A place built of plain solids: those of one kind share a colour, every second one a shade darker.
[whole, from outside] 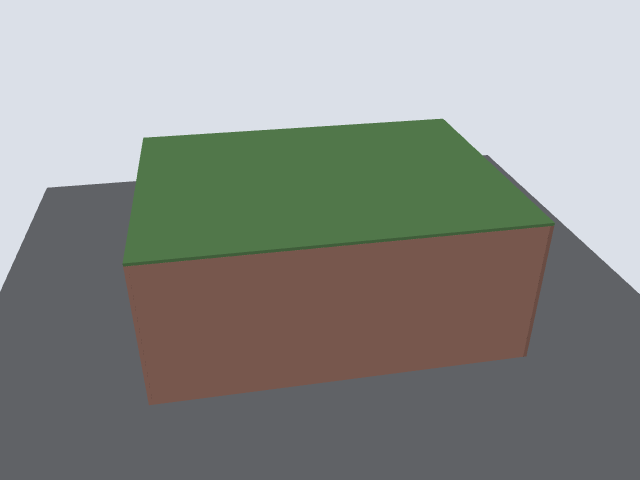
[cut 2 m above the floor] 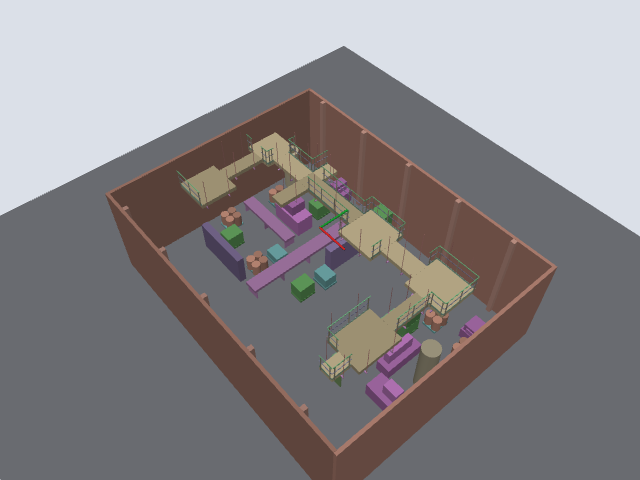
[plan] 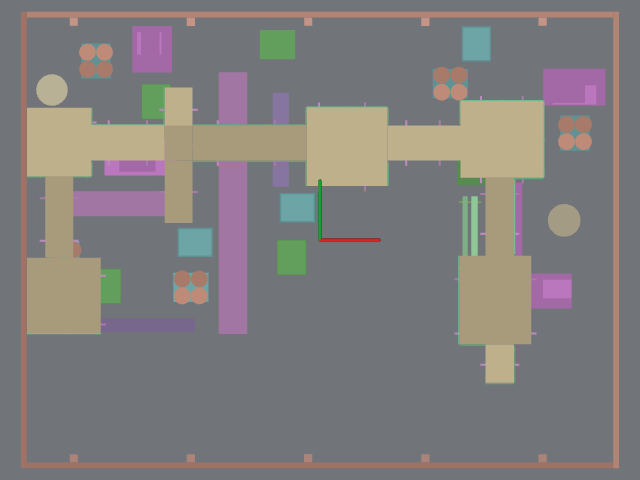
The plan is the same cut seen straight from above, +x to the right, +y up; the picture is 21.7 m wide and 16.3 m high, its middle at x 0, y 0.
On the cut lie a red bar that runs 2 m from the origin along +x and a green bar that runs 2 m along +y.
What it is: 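A plant hall; level steel catwalks 4.66 m over a floor that is never walked; the drop lies beside the walker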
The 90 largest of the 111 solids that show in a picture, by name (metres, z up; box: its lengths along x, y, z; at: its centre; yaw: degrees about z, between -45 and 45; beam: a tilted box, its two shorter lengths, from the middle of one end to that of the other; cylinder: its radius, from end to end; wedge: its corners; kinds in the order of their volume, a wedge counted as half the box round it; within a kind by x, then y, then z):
{
 "wall_1": {"box": [0.2, 15.5, 8.27], "at": [-10.05, 0.0, 4.08]},
 "wall_2": {"box": [19.91, 0.2, 8.27], "at": [0.0, -7.65, 4.08]},
 "wall_3": {"box": [19.91, 0.2, 8.27], "at": [0.0, 7.65, 4.08]},
 "wall_4": {"box": [0.2, 15.5, 8.27], "at": [10.05, 0.0, 4.08]},
 "roof_1": {"box": [20.31, 15.5, 0.16], "at": [0.0, 0.0, 8.3]},
 "mach_1": {"box": [0.98, 0.67, 0.46], "at": [-6.79, 2.85, 1.55]},
 "mach_2": {"box": [1.23, 1.1, 0.79], "at": [-6.2, 2.87, 1.71]},
 "mach_3": {"box": [2.48, 1.25, 1.36], "at": [-6.08, 2.81, 0.63]},
 "mach_4": {"box": [0.83, 0.76, 0.38], "at": [-5.79, 6.68, 1.12]},
 "mach_5": {"box": [0.63, 1.06, 0.64], "at": [-5.77, 6.65, 1.25]},
 "mach_6": {"box": [1.35, 1.58, 0.98], "at": [-5.7, 6.48, 0.44]},
 "mach_7": {"box": [0.43, 1.9, 0.87], "at": [6.3, 0.53, 1.31]},
 "mach_8": {"box": [0.95, 2.71, 0.92], "at": [6.39, 0.59, 0.41]},
 "mach_9": {"box": [1.89, 1.19, 1.06], "at": [7.6, -1.73, 0.48]},
 "mach_10": {"box": [0.97, 0.63, 0.86], "at": [8.05, -1.66, 1.44]},
 "mach_11": {"box": [1.3, 1.01, 0.52], "at": [8.35, 5.16, 1.04]},
 "mach_12": {"box": [1.48, 0.66, 0.33], "at": [8.64, 4.93, 0.95]},
 "mach_13": {"box": [2.12, 1.25, 0.83], "at": [8.64, 5.19, 0.37]},
 "floor_1": {"box": [0.95, 2.76, 0.29], "at": [-8.86, 0.78, 4.51]},
 "floor_2": {"box": [2.19, 2.33, 0.29], "at": [-8.86, 3.33, 4.51]},
 "floor_3": {"box": [2.51, 2.56, 0.29], "at": [-8.7, -1.88, 4.51]},
 "floor_4": {"box": [2.49, 1.2, 0.29], "at": [-6.52, 3.29, 4.51]},
 "floor_5": {"box": [0.95, 2.12, 0.29], "at": [-4.8, 1.63, 4.51]},
 "floor_6": {"box": [0.95, 1.2, 0.29], "at": [-4.8, 3.29, 4.51]},
 "floor_7": {"box": [0.95, 1.29, 0.29], "at": [-4.8, 4.53, 4.51]},
 "floor_8": {"box": [3.87, 1.2, 0.29], "at": [-2.39, 3.29, 4.51]},
 "floor_9": {"box": [2.75, 2.66, 0.29], "at": [0.92, 3.16, 4.51]},
 "floor_10": {"box": [2.48, 1.2, 0.29], "at": [3.53, 3.29, 4.51]},
 "floor_11": {"box": [2.43, 3.01, 0.29], "at": [5.96, -2.04, 4.51]},
 "floor_12": {"box": [0.97, 1.31, 0.29], "at": [6.1, -4.2, 4.51]},
 "floor_13": {"box": [0.97, 2.64, 0.29], "at": [6.1, 0.79, 4.51]},
 "floor_14": {"box": [2.81, 2.6, 0.29], "at": [6.18, 3.41, 4.51]},
 "cab_1": {"box": [4.0, 0.46, 2.19], "at": [-6.24, -2.89, 1.05]},
 "cab_2": {"box": [0.55, 3.2, 2.13], "at": [-1.33, 3.4, 1.01]},
 "tote_1": {"box": [0.96, 1.16, 1.0], "at": [-7.25, -1.57, 0.64]},
 "tote_2": {"box": [0.96, 1.16, 1.0], "at": [-5.56, 4.7, 0.64]},
 "tote_3": {"box": [1.16, 0.96, 1.0], "at": [-1.44, 6.63, 1.66]},
 "tote_4": {"box": [1.0, 1.2, 0.19], "at": [-0.96, -0.59, 0.04]},
 "tote_5": {"box": [0.96, 1.16, 1.0], "at": [-0.96, -0.59, 0.64]},
 "tote_6": {"box": [0.96, 1.16, 1.0], "at": [5.15, 2.46, 0.64]},
 "tote_7": {"box": [0.96, 1.16, 1.0], "at": [5.15, 2.46, 1.66]},
 "tank_1": {"cylinder": 0.54, "from": [-9.1, 5.09, 0.0], "to": [-9.1, 5.09, 3.22]},
 "tank_2": {"cylinder": 0.56, "from": [8.29, 0.67, 0.0], "to": [8.29, 0.67, 3.76]},
 "pier_1": {"box": [0.28, 0.28, 7.84], "at": [-8.36, -7.41, 3.87]},
 "pier_2": {"box": [0.28, 0.28, 7.84], "at": [-8.36, 7.41, 3.87]},
 "pier_3": {"box": [0.28, 0.28, 7.84], "at": [-4.38, -7.41, 3.87]},
 "pier_4": {"box": [0.28, 0.28, 7.84], "at": [-4.38, 7.41, 3.87]},
 "pier_5": {"box": [0.28, 0.28, 7.84], "at": [-0.4, -7.41, 3.87]},
 "pier_6": {"box": [0.28, 0.28, 7.84], "at": [-0.4, 7.41, 3.87]},
 "pier_7": {"box": [0.28, 0.28, 7.84], "at": [3.58, -7.41, 3.87]},
 "pier_8": {"box": [0.28, 0.28, 7.84], "at": [3.58, 7.41, 3.87]},
 "pier_9": {"box": [0.28, 0.28, 7.84], "at": [7.56, -7.41, 3.87]},
 "pier_10": {"box": [0.28, 0.28, 7.84], "at": [7.56, 7.41, 3.87]},
 "drum_1": {"cylinder": 0.28, "from": [-8.97, -0.92, 0.14], "to": [-8.97, -0.92, 1.02]},
 "drum_2": {"cylinder": 0.28, "from": [-8.97, -0.34, 0.14], "to": [-8.97, -0.34, 1.02]},
 "drum_3": {"cylinder": 0.28, "from": [-8.54, 2.9, 0.14], "to": [-8.54, 2.9, 1.02]},
 "drum_4": {"cylinder": 0.28, "from": [-8.54, 3.48, 0.14], "to": [-8.54, 3.48, 1.02]},
 "drum_5": {"cylinder": 0.28, "from": [-8.39, -0.92, 0.14], "to": [-8.39, -0.92, 1.02]},
 "drum_6": {"cylinder": 0.28, "from": [-8.39, -0.34, 0.14], "to": [-8.39, -0.34, 1.02]},
 "drum_7": {"cylinder": 0.28, "from": [-7.9, 5.8, 0.14], "to": [-7.9, 5.8, 1.02]},
 "drum_8": {"cylinder": 0.28, "from": [-7.9, 6.38, 0.14], "to": [-7.9, 6.38, 1.02]},
 "drum_9": {"cylinder": 0.28, "from": [-7.32, 5.8, 0.14], "to": [-7.32, 5.8, 1.02]},
 "drum_10": {"cylinder": 0.28, "from": [-7.32, 6.38, 0.14], "to": [-7.32, 6.38, 1.02]},
 "drum_11": {"cylinder": 0.28, "from": [-4.68, -1.9, 0.14], "to": [-4.68, -1.9, 1.02]},
 "drum_12": {"cylinder": 0.28, "from": [-4.68, -1.32, 0.14], "to": [-4.68, -1.32, 1.02]},
 "drum_13": {"cylinder": 0.28, "from": [-4.1, -1.9, 0.14], "to": [-4.1, -1.9, 1.02]},
 "drum_14": {"cylinder": 0.28, "from": [-4.1, -1.32, 0.14], "to": [-4.1, -1.32, 1.02]},
 "drum_15": {"cylinder": 0.28, "from": [4.14, 5.02, 0.14], "to": [4.14, 5.02, 1.02]},
 "drum_16": {"cylinder": 0.28, "from": [4.14, 5.6, 0.14], "to": [4.14, 5.6, 1.02]},
 "drum_17": {"cylinder": 0.28, "from": [5.76, 3.84, 0.14], "to": [5.76, 3.84, 1.02]},
 "drum_18": {"cylinder": 0.28, "from": [6.34, 3.84, 0.14], "to": [6.34, 3.84, 1.02]},
 "drum_19": {"cylinder": 0.28, "from": [6.34, 4.42, 0.14], "to": [6.34, 4.42, 1.02]},
 "drum_20": {"cylinder": 0.28, "from": [8.37, 3.34, 0.14], "to": [8.37, 3.34, 1.02]},
 "drum_21": {"cylinder": 0.28, "from": [8.37, 3.92, 0.14], "to": [8.37, 3.92, 1.02]},
 "drum_22": {"cylinder": 0.28, "from": [8.95, 3.34, 0.14], "to": [8.95, 3.34, 1.02]},
 "drum_23": {"cylinder": 0.28, "from": [8.95, 3.92, 0.14], "to": [8.95, 3.92, 1.02]},
 "pal_1": {"box": [1.0, 1.2, 0.19], "at": [-7.61, 6.09, 0.05]},
 "pal_2": {"box": [1.2, 1.0, 0.19], "at": [-4.39, -1.61, 0.05]},
 "pal_3": {"box": [1.2, 1.0, 0.19], "at": [-4.24, -0.08, 0.05]},
 "pal_4": {"box": [1.1, 0.9, 0.56], "at": [-4.24, -0.08, 0.42]},
 "pal_5": {"box": [1.2, 1.0, 0.19], "at": [-0.77, 1.1, 0.05]},
 "pal_6": {"box": [1.1, 0.9, 0.75], "at": [-0.77, 1.1, 0.52]},
 "pal_7": {"box": [1.2, 1.0, 0.19], "at": [4.43, 5.31, 0.05]},
 "pal_8": {"box": [1.0, 1.2, 0.19], "at": [5.31, 6.66, 0.05]},
 "pal_9": {"box": [0.9, 1.1, 0.73], "at": [5.31, 6.66, 0.51]},
 "pal_10": {"box": [1.0, 1.2, 0.19], "at": [6.05, 4.13, 0.05]},
 "pal_11": {"box": [1.0, 1.2, 0.19], "at": [8.66, 3.63, 0.05]},
 "belt_1": {"box": [4.73, 0.85, 0.22], "at": [-6.85, 1.23, 0.76]},
 "belt_2": {"box": [0.97, 8.9, 0.22], "at": [-2.96, 1.25, 0.81]},
 "pipe_1": {"box": [0.23, 4.82, 0.23], "at": [5.25, -0.92, 2.81]}
}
